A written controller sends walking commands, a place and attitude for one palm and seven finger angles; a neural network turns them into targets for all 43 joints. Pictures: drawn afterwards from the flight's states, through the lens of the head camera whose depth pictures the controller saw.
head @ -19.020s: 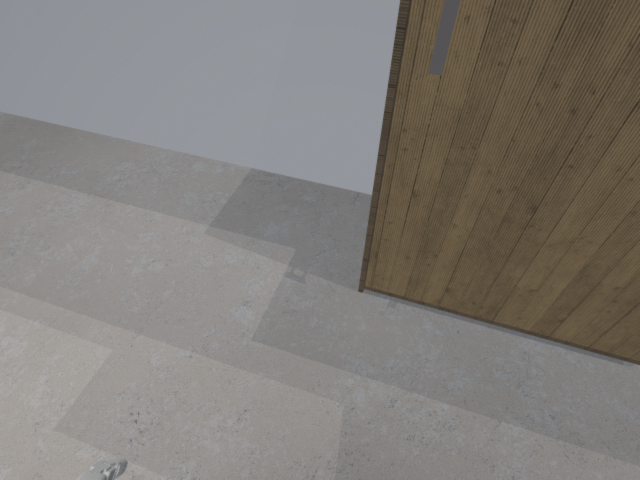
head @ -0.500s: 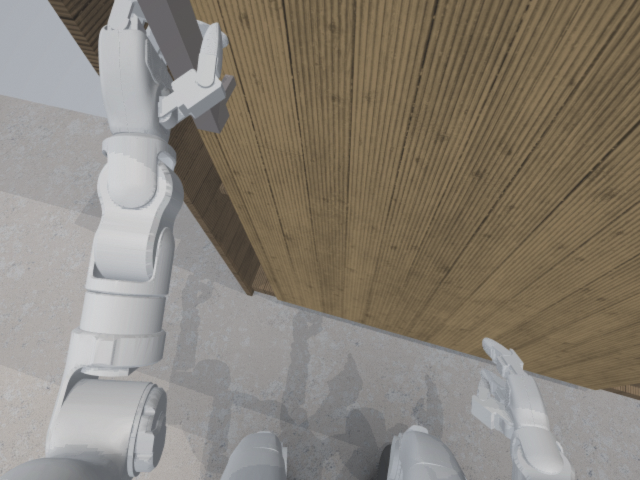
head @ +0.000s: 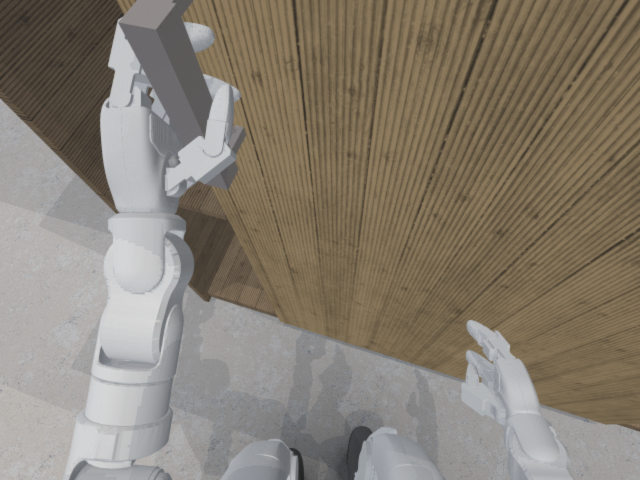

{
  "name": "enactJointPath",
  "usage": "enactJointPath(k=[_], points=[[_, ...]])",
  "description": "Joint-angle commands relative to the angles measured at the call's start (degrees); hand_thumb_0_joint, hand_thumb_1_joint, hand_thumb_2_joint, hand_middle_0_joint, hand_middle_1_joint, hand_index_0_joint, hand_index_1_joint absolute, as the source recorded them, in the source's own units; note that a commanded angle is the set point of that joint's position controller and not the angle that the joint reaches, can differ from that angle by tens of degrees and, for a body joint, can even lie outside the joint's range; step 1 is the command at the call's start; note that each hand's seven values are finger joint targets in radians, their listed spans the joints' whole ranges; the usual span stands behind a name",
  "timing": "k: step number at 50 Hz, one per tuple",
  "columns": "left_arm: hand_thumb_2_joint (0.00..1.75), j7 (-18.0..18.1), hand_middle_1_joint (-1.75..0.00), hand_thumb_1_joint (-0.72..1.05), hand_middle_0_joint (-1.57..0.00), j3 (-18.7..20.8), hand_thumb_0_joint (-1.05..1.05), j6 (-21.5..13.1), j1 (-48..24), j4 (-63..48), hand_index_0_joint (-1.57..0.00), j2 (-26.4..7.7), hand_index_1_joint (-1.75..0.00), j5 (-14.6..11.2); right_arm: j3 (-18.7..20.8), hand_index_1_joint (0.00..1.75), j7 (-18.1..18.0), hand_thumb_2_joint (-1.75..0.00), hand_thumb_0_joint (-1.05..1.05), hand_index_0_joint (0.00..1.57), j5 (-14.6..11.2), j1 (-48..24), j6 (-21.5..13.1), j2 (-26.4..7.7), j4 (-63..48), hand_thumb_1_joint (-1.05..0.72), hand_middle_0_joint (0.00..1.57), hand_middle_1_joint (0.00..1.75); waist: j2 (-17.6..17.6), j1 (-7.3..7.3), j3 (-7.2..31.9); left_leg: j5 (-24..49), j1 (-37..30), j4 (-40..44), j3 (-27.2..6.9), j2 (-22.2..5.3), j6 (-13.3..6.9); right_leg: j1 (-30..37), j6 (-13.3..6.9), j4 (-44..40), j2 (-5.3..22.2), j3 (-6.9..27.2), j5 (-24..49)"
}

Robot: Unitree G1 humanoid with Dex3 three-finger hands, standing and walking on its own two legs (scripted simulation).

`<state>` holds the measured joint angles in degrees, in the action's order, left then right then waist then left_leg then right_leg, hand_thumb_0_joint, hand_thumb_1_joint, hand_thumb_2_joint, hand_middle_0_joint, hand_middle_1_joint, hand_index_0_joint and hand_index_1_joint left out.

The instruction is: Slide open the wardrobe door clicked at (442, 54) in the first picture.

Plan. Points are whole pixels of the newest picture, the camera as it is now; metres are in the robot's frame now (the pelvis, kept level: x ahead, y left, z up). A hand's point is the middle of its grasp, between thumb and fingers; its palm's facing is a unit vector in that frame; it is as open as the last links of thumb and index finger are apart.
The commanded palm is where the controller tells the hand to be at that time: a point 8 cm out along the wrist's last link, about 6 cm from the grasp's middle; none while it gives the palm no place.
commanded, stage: step sideways, sliding the door along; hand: left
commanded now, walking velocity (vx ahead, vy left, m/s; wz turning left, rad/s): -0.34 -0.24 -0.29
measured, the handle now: (205, 95) +0.40 +0.15 +0.22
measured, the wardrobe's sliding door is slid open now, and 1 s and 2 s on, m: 0.26 0.59 0.59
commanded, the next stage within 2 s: stop walking and hold the door there in 1.06 s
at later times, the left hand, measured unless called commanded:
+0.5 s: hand (522, 220) +0.31 -0.10 +0.21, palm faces -0.09 -0.99 -0.05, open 6.8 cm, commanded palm +0.30 -0.08 +0.20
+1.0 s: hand out of the picture +0.29 -0.20 +0.21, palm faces +0.10 -0.99 -0.08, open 6.7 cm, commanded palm +0.26 -0.22 +0.20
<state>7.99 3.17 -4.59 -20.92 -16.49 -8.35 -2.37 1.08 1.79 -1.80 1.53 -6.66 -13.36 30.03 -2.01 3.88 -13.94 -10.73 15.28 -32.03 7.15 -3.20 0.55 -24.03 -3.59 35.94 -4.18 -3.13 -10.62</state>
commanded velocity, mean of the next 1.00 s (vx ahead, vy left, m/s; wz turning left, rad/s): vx -0.15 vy -0.28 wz -0.06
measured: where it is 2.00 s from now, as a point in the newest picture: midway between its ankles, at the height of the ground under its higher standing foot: outside the picture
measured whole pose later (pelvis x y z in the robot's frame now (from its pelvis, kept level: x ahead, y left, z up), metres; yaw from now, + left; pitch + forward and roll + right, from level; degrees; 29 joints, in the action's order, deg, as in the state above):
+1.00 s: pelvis -0.15 -0.29 -0.01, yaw -11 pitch -1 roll -1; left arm 11.3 10.9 0.9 -36.1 7.1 -13.3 -3.1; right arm 1.5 -2.9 -3.0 7.4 -5.5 -14.5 39.6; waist -3.5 1.7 -11.0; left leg -20.5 19.4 -40.7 4.1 -5.2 1.5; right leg -20.9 0.1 37.1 3.3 -6.0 -14.5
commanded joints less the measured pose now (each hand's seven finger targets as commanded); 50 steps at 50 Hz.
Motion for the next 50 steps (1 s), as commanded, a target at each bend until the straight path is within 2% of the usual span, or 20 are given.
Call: enactJointPath(k=[1,6,14,16,17,18,19,21,26,27,29,30,33,40,41,43,44,48,49,50], points=[[0.9,-6.16,-1.4,0.9,-0.45,-18.4,0.0,-12.95,-27.58,-23.81,-0.45,4.26,-1.4,2.94,2.28,0.3,1.99,-0.9,0.0,0.2,0.72,-1.13,-2.69,-3.81,-10.74,-0.9,0.2,0.3,-9.24,-3.86,35.11,63.85,-34.55,3.08,-11.65,-28.42,-10.23,-13.16,3.39,26.47,4.42,8.89,-21.84],[0.9,-6.95,-1.4,0.9,-0.45,-20.28,0.0,-10.17,-23.66,-18.29,-0.45,6.98,-1.4,4.34,2.03,0.3,2.04,-0.9,0.0,0.2,1.17,-0.1,-3.26,-3.82,-9.38,-0.9,0.2,0.3,-12.53,-4.58,28.83,55.06,-31.69,4.22,0.1,-20.82,-5.0,-9.8,5.29,18.53,4.41,0.45,-10.49],[0.9,-6.04,-1.4,0.9,-0.45,-18.47,0.0,-10.87,-20.51,-19.48,-0.45,3.81,-1.4,3.37,0.62,0.3,0.48,-0.9,0.0,0.2,0.12,-2.3,-5.1,-2.61,-8.41,-0.9,0.2,0.3,-13.75,-5.28,28.66,39.38,-23.75,-3.16,3.64,-17.37,-2.74,6.33,6.24,-4.36,3.06,-3.59,6.22],[0.9,-5.69,-1.4,0.9,-0.45,-17.31,0.0,-11.2,-20.39,-21.51,-0.45,1.09,-1.4,3.07,-0.47,0.3,-0.2,-0.9,0.0,0.2,-0.66,-3.63,-4.9,-0.55,-8.1,-0.9,0.2,0.3,0.37,-4.42,29.71,13.04,-13.62,-12.85,4.29,-10.81,-4.29,15.54,5.53,-10.94,9.06,0.57,35.16],[0.9,-5.14,-1.4,0.9,-0.45,-16.0,0.0,-10.66,-18.15,-21.82,-0.45,-1.71,-1.4,3.07,-1.02,0.3,-1.08,-0.9,0.0,0.2,-0.61,-4.22,-4.69,0.85,-8.06,-0.9,0.2,0.3,13.04,-3.46,30.45,-18.14,-1.13,-20.79,2.67,-3.84,-0.6,20.86,1.38,-11.23,18.65,11.75,60.73],[0.9,-4.99,-1.4,0.9,-0.45,-14.45,0.0,-9.91,-11.35,-22.01,-0.45,-2.55,-1.4,3.05,-0.41,0.3,-1.69,-0.9,0.0,0.2,0.07,-3.36,-4.59,0.86,-8.15,-0.9,0.2,0.3,23.5,-0.72,34.63,-30.66,2.87,-29.92,-3.5,1.92,1.61,22.92,-1.84,-10.83,20.97,18.88,68.12],[0.9,-4.62,-1.4,0.9,-0.45,-15.39,0.0,-9.53,-9.11,-23.82,-0.45,-1.08,-1.4,2.39,0.0,0.3,-1.95,-0.9,0.0,0.2,0.14,-3.64,-4.79,0.49,-6.52,-0.9,0.2,0.3,21.78,-1.35,36.72,-31.53,5.32,-31.68,-8.5,1.41,1.15,26.3,-4.61,-8.34,22.83,20.38,70.0],[0.9,-3.36,-1.4,0.9,-0.45,-12.68,0.0,-11.92,-13.2,-29.05,-0.45,-1.51,-1.4,2.48,-1.05,0.3,-1.56,-0.9,0.0,0.2,0.64,-3.57,-4.15,1.73,-4.36,-0.9,0.2,0.3,18.04,-3.84,37.0,-28.37,8.87,-25.4,-8.99,1.04,1.83,33.61,-5.78,-6.07,21.36,15.39,70.53],[0.9,-3.32,-1.4,0.9,-0.45,-7.47,0.0,-13.1,-17.22,-21.18,-0.45,-5.9,-1.4,3.04,0.32,0.3,-2.01,-0.9,0.0,0.2,1.12,-2.33,0.98,0.85,-3.67,-0.9,0.2,0.3,10.48,-5.68,40.73,-6.71,-9.74,0.82,-3.1,-1.35,1.87,23.02,-3.28,-4.06,16.94,10.93,56.14],[0.9,-3.48,-1.4,0.9,-0.45,-6.21,0.0,-13.09,-19.19,-18.72,-0.45,-7.79,-1.4,2.85,1.25,0.3,-2.42,-0.9,0.0,0.2,1.22,-1.4,1.54,0.09,-3.81,-0.9,0.2,0.3,8.69,-6.62,40.63,5.4,-19.57,5.2,-5.46,-6.51,-0.16,13.36,-1.14,-0.99,15.21,9.8,46.16],[0.9,-4.74,-1.4,0.9,-0.45,-5.85,0.0,-11.98,-21.23,-14.66,-0.45,-7.66,-1.4,1.98,3.04,0.3,-1.78,-0.9,0.0,0.2,1.24,-2.71,1.87,-3.23,-6.46,-0.9,0.2,0.3,-13.12,-4.69,36.51,54.52,-31.41,9.29,-23.67,-30.77,-12.3,-10.24,4.94,17.48,5.02,5.38,-15.8],[0.9,-4.79,-1.4,0.9,-0.45,-3.98,0.0,-11.26,-24.57,-10.8,-0.45,-6.78,-1.4,2.84,2.84,0.3,-1.15,-0.9,0.0,0.2,2.07,-4.58,1.0,-2.59,-6.09,-0.9,0.2,0.3,-9.86,-4.12,34.06,51.75,-25.91,8.36,-21.12,-31.73,-13.47,-11.1,3.21,28.0,3.68,9.85,-17.81],[0.9,-5.22,-1.4,0.9,-0.45,-4.35,0.0,-9.62,-29.05,-4.93,-0.45,-5.24,-1.4,2.2,2.93,0.3,-1.24,-0.9,0.0,0.2,1.11,-2.2,-0.26,-3.98,-3.71,-0.9,0.2,0.3,-12.36,-4.8,26.03,41.56,-22.83,7.13,-11.05,-27.6,-9.36,-14.62,4.55,24.77,7.8,8.76,-13.16],[0.9,-5.57,-1.4,0.9,-0.45,-5.62,0.0,-7.05,-31.4,1.01,-0.45,-4.06,-1.4,0.02,2.03,0.3,-2.49,-0.9,0.0,0.2,-1.21,-0.41,-0.16,-4.67,-4.06,-0.9,0.2,0.3,-11.99,-5.25,27.73,19.92,-9.83,0.48,0.29,-18.62,-2.12,14.61,5.77,-3.28,4.08,-2.38,-2.09],[0.9,-5.57,-1.4,0.9,-0.45,-6.9,0.0,-6.99,-33.18,-0.29,-0.45,-3.78,-1.4,0.05,1.38,0.3,-2.44,-0.9,0.0,0.2,-2.22,-0.66,-0.8,-3.59,-4.18,-0.9,0.2,0.3,-6.49,-5.04,28.99,12.7,-9.39,-5.62,1.81,-14.13,-1.06,16.69,5.45,-9.9,5.89,-2.32,5.97],[0.9,-4.15,-1.4,0.9,-0.45,-6.86,0.0,-6.03,-35.57,-0.7,-0.45,-6.79,-1.4,0.68,0.02,0.3,-3.79,-0.9,0.0,0.2,-2.05,-3.18,-1.96,0.19,-4.42,-0.9,0.2,0.3,15.74,-4.14,28.96,-25.94,5.77,-24.17,0.0,-1.91,1.0,16.69,-1.72,-14.18,21.58,12.26,35.59],[0.9,-3.3,-1.4,0.9,-0.45,-10.45,0.0,-4.77,-34.71,-2.38,-0.45,-2.66,-1.4,-0.09,0.26,0.3,-4.56,-0.9,0.0,0.2,-1.58,-1.93,-2.28,-1.46,-2.42,-0.9,0.2,0.3,12.31,-3.68,31.9,-27.17,6.61,-26.79,-4.97,-0.67,1.54,19.17,-4.46,-12.38,23.05,13.61,42.39],[0.9,-2.45,-1.4,0.9,-0.45,-10.76,0.0,-5.25,-42.15,-1.77,-0.45,-1.7,-1.4,-0.71,1.01,0.3,-5.36,-0.9,0.0,0.2,-1.05,1.3,-2.27,-2.72,1.09,-0.9,0.2,0.3,12.88,-6.99,36.27,-8.77,-3.38,-2.61,-2.42,-1.18,0.67,22.26,-2.38,0.89,16.94,3.51,45.65],[0.9,-2.74,-1.4,0.9,-0.45,-11.79,0.0,-5.32,-43.54,-0.59,-0.45,-1.31,-1.4,-1.42,1.68,0.3,-5.34,-0.9,0.0,0.2,-1.07,1.75,-1.69,-4.59,1.24,-0.9,0.2,0.3,4.76,-8.09,36.49,13.49,-16.25,5.79,-6.81,-7.75,-1.47,10.68,1.33,8.11,14.02,0.64,29.44],[0.9,-3.79,-1.4,0.9,-0.45,-12.81,0.0,-5.28,-45.21,0.65,-0.45,0.77,-1.4,-2.2,3.49,0.3,-4.62,-0.9,0.0,0.2,-0.55,2.34,-1.4,-7.89,-0.51,-0.9,0.2,0.3,-11.58,-6.75,38.26,44.16,-28.68,5.85,-25.49,-24.55,-8.98,-6.48,5.44,17.73,6.69,0.36,-5.9]])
